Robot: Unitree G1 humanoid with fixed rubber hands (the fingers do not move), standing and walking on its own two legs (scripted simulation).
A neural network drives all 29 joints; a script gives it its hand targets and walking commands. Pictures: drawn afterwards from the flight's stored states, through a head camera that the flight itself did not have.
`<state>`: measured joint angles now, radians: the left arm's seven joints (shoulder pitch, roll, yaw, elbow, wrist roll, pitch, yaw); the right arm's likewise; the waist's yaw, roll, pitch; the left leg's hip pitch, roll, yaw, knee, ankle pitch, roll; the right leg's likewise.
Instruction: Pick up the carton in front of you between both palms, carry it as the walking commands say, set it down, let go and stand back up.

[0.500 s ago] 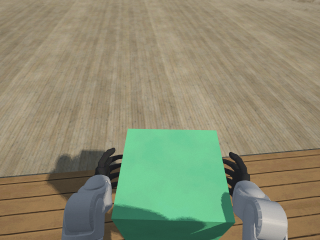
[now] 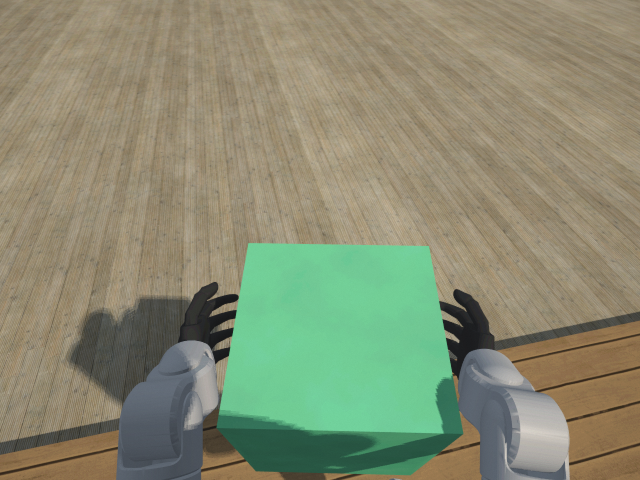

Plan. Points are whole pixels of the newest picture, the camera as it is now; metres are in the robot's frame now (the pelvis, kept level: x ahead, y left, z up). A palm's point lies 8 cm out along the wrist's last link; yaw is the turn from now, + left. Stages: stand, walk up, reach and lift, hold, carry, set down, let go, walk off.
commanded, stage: carry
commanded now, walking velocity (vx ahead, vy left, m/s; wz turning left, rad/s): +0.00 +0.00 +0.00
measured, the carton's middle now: (335, 367) +0.27 -0.01 +0.02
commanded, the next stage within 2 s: none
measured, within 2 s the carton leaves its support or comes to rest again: neither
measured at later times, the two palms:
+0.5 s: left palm (235, 198) +0.56 +0.15 +0.06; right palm (414, 194) +0.57 -0.16 +0.06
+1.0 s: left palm (231, 174) +0.59 +0.16 +0.08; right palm (407, 175) +0.60 -0.15 +0.08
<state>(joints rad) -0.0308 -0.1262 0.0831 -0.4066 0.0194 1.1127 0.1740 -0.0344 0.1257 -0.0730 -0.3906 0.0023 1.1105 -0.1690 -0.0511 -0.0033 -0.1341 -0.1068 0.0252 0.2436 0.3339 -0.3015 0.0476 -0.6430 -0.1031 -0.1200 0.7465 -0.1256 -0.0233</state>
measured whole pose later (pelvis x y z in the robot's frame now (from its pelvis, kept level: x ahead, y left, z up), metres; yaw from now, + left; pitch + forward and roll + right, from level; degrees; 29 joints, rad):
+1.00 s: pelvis +0.26 +0.00 -0.02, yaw +0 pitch +4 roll -1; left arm -0.48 -0.14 0.30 -0.02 0.06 1.00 0.19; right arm -0.48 0.14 -0.29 -0.01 -0.05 0.99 -0.19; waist 0.00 0.00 -0.03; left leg -0.32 0.00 0.08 0.62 -0.37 0.05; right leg -0.33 -0.02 -0.16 0.60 -0.34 -0.04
